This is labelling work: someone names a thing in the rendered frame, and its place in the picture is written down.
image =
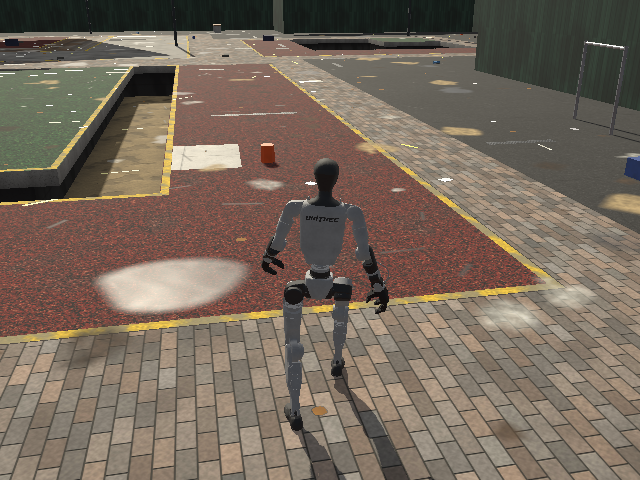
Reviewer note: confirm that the left robot forearm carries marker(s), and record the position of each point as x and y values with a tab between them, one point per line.
270	254

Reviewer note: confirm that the robot left upper arm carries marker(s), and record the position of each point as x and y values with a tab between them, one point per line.
292	209

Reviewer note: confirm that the robot left hand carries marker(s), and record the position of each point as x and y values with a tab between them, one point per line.
268	269

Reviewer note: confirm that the robot right upper arm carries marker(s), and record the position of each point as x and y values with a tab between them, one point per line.
355	214

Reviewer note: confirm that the robot head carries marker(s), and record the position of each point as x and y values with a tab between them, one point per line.
326	173

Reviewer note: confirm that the robot right hand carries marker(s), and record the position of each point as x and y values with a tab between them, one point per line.
383	299

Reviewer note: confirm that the right robot thigh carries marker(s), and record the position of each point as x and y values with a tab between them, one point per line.
342	291

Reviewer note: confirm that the right robot forearm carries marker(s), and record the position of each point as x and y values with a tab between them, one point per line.
373	272

